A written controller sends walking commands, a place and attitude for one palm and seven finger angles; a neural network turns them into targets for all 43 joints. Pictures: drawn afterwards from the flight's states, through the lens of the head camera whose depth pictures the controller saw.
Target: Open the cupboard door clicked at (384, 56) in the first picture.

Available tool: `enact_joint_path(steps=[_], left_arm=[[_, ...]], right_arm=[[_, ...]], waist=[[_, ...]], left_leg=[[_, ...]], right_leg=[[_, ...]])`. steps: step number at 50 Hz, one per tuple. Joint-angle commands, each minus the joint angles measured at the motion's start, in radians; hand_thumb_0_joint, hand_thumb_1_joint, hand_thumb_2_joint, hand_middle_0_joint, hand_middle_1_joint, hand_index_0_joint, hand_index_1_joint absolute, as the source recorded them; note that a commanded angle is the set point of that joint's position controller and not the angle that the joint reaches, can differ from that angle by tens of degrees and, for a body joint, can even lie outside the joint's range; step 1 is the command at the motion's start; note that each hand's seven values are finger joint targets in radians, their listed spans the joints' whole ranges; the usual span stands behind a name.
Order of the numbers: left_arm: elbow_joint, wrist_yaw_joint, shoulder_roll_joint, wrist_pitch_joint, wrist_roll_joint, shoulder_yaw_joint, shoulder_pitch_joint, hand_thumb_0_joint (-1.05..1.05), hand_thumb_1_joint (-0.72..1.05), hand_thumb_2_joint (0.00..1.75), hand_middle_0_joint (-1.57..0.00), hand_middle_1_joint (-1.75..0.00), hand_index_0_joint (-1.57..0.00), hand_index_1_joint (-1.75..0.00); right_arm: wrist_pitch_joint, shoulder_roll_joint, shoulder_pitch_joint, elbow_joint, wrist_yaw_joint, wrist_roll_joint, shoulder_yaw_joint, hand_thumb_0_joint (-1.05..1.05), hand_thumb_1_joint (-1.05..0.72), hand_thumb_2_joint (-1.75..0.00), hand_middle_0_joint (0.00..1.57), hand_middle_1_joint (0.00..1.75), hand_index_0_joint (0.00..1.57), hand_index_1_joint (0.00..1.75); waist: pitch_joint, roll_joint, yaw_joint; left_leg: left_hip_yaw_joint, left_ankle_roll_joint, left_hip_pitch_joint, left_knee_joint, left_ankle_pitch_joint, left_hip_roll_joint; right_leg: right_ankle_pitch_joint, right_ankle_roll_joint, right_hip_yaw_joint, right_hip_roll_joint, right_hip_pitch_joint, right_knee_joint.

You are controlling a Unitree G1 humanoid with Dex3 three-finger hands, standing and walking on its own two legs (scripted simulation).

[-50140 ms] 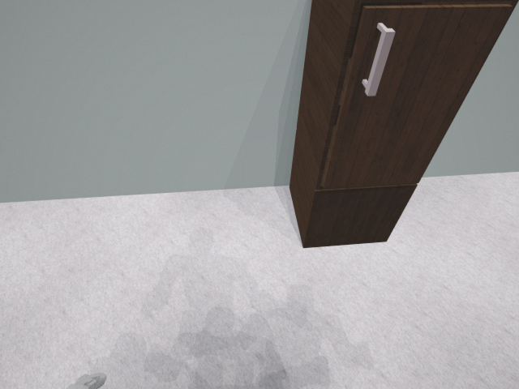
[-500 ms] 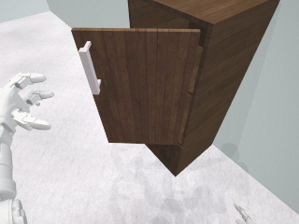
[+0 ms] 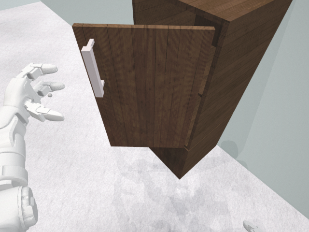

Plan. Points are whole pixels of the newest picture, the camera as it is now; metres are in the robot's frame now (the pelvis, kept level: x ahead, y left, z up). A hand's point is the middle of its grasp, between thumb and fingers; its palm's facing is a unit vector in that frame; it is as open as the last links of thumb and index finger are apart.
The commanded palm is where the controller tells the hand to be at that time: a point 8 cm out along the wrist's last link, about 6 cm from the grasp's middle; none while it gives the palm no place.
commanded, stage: move the hooked fingers beside the handle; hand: left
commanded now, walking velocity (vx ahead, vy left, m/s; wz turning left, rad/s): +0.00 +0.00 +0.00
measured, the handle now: (95, 69) +0.52 +0.18 +0.14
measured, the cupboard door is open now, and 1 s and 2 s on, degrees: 48 48 48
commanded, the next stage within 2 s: slide the fingers in behind the handle in 1.30 s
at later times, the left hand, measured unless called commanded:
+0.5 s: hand (65, 80) +0.45 +0.24 +0.15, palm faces +0.02 -1.00 +0.01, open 14.0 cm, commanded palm +0.43 +0.29 +0.15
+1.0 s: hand (71, 79) +0.47 +0.23 +0.15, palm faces +0.05 -1.00 +0.00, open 13.9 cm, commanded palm +0.44 +0.29 +0.15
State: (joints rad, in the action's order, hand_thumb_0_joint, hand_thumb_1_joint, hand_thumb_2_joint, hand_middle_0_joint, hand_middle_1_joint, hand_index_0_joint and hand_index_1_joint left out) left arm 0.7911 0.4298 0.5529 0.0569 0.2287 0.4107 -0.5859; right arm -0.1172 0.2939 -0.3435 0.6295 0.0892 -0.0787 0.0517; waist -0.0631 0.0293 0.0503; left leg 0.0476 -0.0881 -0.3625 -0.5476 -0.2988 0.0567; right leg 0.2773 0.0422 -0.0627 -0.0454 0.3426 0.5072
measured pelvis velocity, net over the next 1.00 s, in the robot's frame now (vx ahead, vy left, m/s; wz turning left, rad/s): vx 0.00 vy -0.01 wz -0.02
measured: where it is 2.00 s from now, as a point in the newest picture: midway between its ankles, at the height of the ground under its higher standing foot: outside the picture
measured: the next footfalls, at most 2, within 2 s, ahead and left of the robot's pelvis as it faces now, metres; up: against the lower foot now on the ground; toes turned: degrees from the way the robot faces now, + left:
none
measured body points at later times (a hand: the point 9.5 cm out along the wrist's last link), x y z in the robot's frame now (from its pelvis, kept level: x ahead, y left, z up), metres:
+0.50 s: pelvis +0.00 +0.01 +0.00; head +0.04 +0.02 +0.45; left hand +0.45 +0.30 +0.16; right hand +0.04 -0.26 -0.12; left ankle -0.02 +0.06 -0.73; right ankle -0.02 -0.09 -0.73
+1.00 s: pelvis +0.00 -0.01 +0.00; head +0.06 +0.00 +0.44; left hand +0.46 +0.29 +0.15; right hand +0.02 -0.28 -0.12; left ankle -0.02 +0.06 -0.73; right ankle -0.02 -0.09 -0.73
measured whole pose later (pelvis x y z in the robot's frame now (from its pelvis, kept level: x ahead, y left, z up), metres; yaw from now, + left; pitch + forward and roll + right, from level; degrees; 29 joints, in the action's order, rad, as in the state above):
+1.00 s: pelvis +0.00 -0.01 +0.00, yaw -1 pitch +10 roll -1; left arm 1.13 0.36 0.61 0.20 0.16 0.44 -0.84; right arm 0.00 0.30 -0.40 0.66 0.07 -0.06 0.05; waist -0.06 0.02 0.12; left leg 0.06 -0.08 -0.46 -0.58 -0.31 0.04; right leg 0.28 0.05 -0.05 -0.06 0.44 0.54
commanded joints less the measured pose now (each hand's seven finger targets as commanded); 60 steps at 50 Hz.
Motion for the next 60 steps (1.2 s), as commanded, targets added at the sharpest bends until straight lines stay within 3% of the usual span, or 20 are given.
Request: enact_joint_path(steps=[1,3,4,9,12,13,14,21,22,28,33,36,39,41,44,45,50,55,57,60], left_arm=[[-0.250,-0.021,0.241,0.089,0.029,0.009,-0.491,0.00,-0.50,0.30,-0.30,-1.20,-0.30,-1.20],[-0.146,-0.026,0.229,0.074,0.035,0.000,-0.484,0.00,-0.50,0.30,-0.30,-1.20,-0.30,-1.20],[-0.104,-0.034,0.248,0.066,0.032,0.026,-0.491,0.00,-0.50,0.30,-0.30,-1.20,-0.30,-1.20],[-0.093,-0.079,0.241,0.082,-0.021,-0.011,-0.581,0.00,-0.50,0.30,-0.30,-1.20,-0.30,-1.20],[-0.158,-0.090,0.246,0.130,-0.016,-0.001,-0.606,0.00,-0.50,0.30,-0.30,-1.20,-0.30,-1.20],[-0.154,-0.092,0.239,0.142,-0.007,-0.006,-0.614,0.00,-0.50,0.30,-0.30,-1.20,-0.30,-1.20],[-0.160,-0.091,0.240,0.151,-0.004,0.000,-0.646,0.00,-0.50,0.30,-0.30,-1.20,-0.30,-1.20],[0.047,-0.099,0.234,0.113,-0.032,0.000,-0.604,0.00,-0.50,0.30,-0.30,-1.20,-0.30,-1.20],[0.059,-0.100,0.225,0.116,-0.038,-0.017,-0.636,0.00,-0.50,0.30,-0.30,-1.20,-0.30,-1.20],[0.011,-0.108,0.254,0.196,-0.031,0.002,-0.715,0.00,-0.50,0.30,-0.30,-1.20,-0.30,-1.20],[0.080,-0.111,0.246,0.215,-0.044,-0.020,-0.775,0.00,-0.50,0.30,-0.30,-1.20,-0.30,-1.20],[0.111,-0.113,0.280,0.203,-0.053,0.014,-0.722,0.00,-0.50,0.30,-0.30,-1.20,-0.30,-1.20],[0.149,-0.106,0.307,0.197,-0.055,0.025,-0.705,0.00,-0.50,0.30,-0.30,-1.20,-0.30,-1.20],[0.137,-0.102,0.340,0.201,-0.055,0.049,-0.679,0.00,-0.50,0.30,-0.30,-1.20,-0.30,-1.20],[0.128,-0.092,0.344,0.212,-0.054,0.036,-0.725,0.00,-0.50,0.30,-0.30,-1.20,-0.30,-1.20],[0.134,-0.090,0.392,0.213,-0.056,0.072,-0.720,0.00,-0.50,0.30,-0.30,-1.20,-0.30,-1.20],[0.092,-0.054,0.422,0.220,-0.048,0.090,-0.689,0.00,-0.50,0.30,-0.30,-1.20,-0.30,-1.20],[0.080,-0.011,0.344,0.189,-0.017,0.043,-0.629,0.00,-0.50,0.30,-0.30,-1.20,-0.30,-1.20],[0.088,-0.003,0.291,0.171,-0.001,0.002,-0.638,0.00,-0.50,0.30,-0.30,-1.20,-0.30,-1.20],[0.088,-0.006,0.319,0.153,0.007,0.030,-0.620,0.00,-0.50,0.30,-0.30,-1.20,-0.30,-1.20]], right_arm=[[-0.039,0.156,-0.016,-0.094,0.009,0.007,-0.065,0.00,-0.90,-0.90,0.20,0.30,0.20,0.30],[-0.025,0.164,-0.032,-0.069,0.012,0.006,-0.066,0.00,-0.90,-0.90,0.20,0.30,0.20,0.30],[-0.022,0.167,-0.035,-0.066,0.012,0.005,-0.065,0.00,-0.90,-0.90,0.20,0.30,0.20,0.30],[-0.005,0.168,-0.052,-0.062,0.000,0.016,-0.067,0.00,-0.90,-0.90,0.20,0.30,0.20,0.30],[0.002,0.166,-0.063,-0.065,-0.005,0.023,-0.073,0.00,-0.90,-0.90,0.20,0.30,0.20,0.30],[0.009,0.167,-0.076,-0.055,-0.005,0.026,-0.078,0.00,-0.90,-0.90,0.20,0.30,0.20,0.30],[0.009,0.169,-0.075,-0.049,-0.008,0.027,-0.077,0.00,-0.90,-0.90,0.20,0.30,0.20,0.30],[0.042,0.175,-0.102,-0.024,-0.013,0.026,-0.077,0.00,-0.90,-0.90,0.20,0.30,0.20,0.30],[0.045,0.175,-0.106,-0.022,-0.013,0.025,-0.078,0.00,-0.90,-0.90,0.20,0.30,0.20,0.30],[0.057,0.181,-0.124,-0.020,-0.013,0.034,-0.086,0.00,-0.90,-0.90,0.20,0.30,0.20,0.30],[0.062,0.182,-0.127,-0.006,-0.009,0.029,-0.080,0.00,-0.90,-0.90,0.20,0.30,0.20,0.30],[0.062,0.182,-0.126,-0.014,-0.010,0.030,-0.075,0.00,-0.90,-0.90,0.20,0.30,0.20,0.30],[0.071,0.184,-0.133,-0.022,-0.008,0.027,-0.071,0.00,-0.90,-0.90,0.20,0.30,0.20,0.30],[0.074,0.185,-0.130,-0.041,-0.007,0.025,-0.070,0.00,-0.90,-0.90,0.20,0.30,0.20,0.30],[0.078,0.183,-0.126,-0.047,-0.005,0.023,-0.065,0.00,-0.90,-0.90,0.20,0.30,0.20,0.30],[0.080,0.187,-0.133,-0.045,-0.002,0.022,-0.068,0.00,-0.90,-0.90,0.20,0.30,0.20,0.30],[0.087,0.180,-0.132,-0.062,0.000,0.017,-0.067,0.00,-0.90,-0.90,0.20,0.30,0.20,0.30],[0.090,0.175,-0.121,-0.069,-0.002,0.011,-0.071,0.00,-0.90,-0.90,0.20,0.30,0.20,0.30],[0.091,0.174,-0.115,-0.069,-0.001,0.007,-0.070,0.00,-0.90,-0.90,0.20,0.30,0.20,0.30],[0.093,0.177,-0.112,-0.075,0.000,0.006,-0.071,0.00,-0.90,-0.90,0.20,0.30,0.20,0.30]], waist=[[-0.319,0.108,0.012],[-0.260,-0.002,0.024],[-0.242,-0.017,0.020],[-0.286,0.089,0.021],[-0.384,0.107,0.014],[-0.393,0.060,0.023],[-0.397,0.071,0.024],[-0.262,0.051,0.026],[-0.252,0.053,0.040],[-0.367,0.059,0.043],[-0.317,0.053,0.071],[-0.326,0.081,0.050],[-0.297,0.034,0.053],[-0.325,0.014,0.037],[-0.308,0.025,0.057],[-0.317,0.010,0.050],[-0.390,0.063,0.041],[-0.366,0.088,0.041],[-0.319,0.044,0.060],[-0.315,0.021,0.050]], left_leg=[[-0.159,0.084,0.352,0.031,0.498,-0.090],[-0.152,0.077,0.292,0.041,0.434,-0.093],[-0.154,0.075,0.262,0.049,0.404,-0.087],[-0.171,0.101,0.306,0.043,0.458,-0.090],[-0.187,0.120,0.390,0.025,0.592,-0.105],[-0.186,0.120,0.400,0.018,0.625,-0.114],[-0.192,0.124,0.406,0.019,0.636,-0.113],[-0.167,0.113,0.279,0.032,0.542,-0.101],[-0.167,0.114,0.272,0.032,0.514,-0.100],[-0.173,0.110,0.322,0.013,0.498,-0.106],[-0.166,0.090,0.269,0.021,0.377,-0.098],[-0.152,0.084,0.243,0.018,0.368,-0.085],[-0.132,0.065,0.179,0.014,0.346,-0.079],[-0.119,0.055,0.148,0.014,0.332,-0.072],[-0.104,0.039,0.122,0.005,0.304,-0.068],[-0.103,0.038,0.106,0.004,0.298,-0.068],[-0.084,0.031,0.123,-0.015,0.358,-0.062],[-0.083,0.031,0.164,-0.025,0.400,-0.066],[-0.085,0.028,0.143,-0.019,0.372,-0.067],[-0.078,0.025,0.124,-0.019,0.365,-0.064]], right_leg=[[-0.276,-0.002,0.042,0.026,0.048,-0.039],[-0.254,-0.004,0.036,0.027,0.051,-0.050],[-0.247,-0.003,0.035,0.025,0.052,-0.048],[-0.230,0.002,0.034,0.035,0.087,-0.031],[-0.264,0.000,0.037,0.029,0.074,-0.019],[-0.275,-0.004,0.035,0.028,0.072,-0.022],[-0.274,-0.005,0.036,0.023,0.075,-0.022],[-0.250,-0.003,0.031,0.026,0.099,-0.029],[-0.237,-0.003,0.029,0.027,0.114,-0.027],[-0.231,-0.002,0.040,0.026,0.102,-0.015],[-0.195,-0.004,0.042,0.025,0.117,-0.020],[-0.214,-0.002,0.048,0.024,0.094,-0.016],[-0.244,-0.004,0.054,0.023,0.062,-0.015],[-0.268,-0.006,0.062,0.025,0.013,-0.009],[-0.282,-0.011,0.074,0.025,0.010,-0.009],[-0.287,-0.012,0.077,0.026,-0.007,-0.008],[-0.383,-0.016,0.090,0.029,-0.064,0.007],[-0.397,-0.017,0.081,0.024,-0.019,-0.001],[-0.382,-0.019,0.076,0.024,0.000,-0.009],[-0.392,-0.021,0.077,0.026,-0.012,-0.006]])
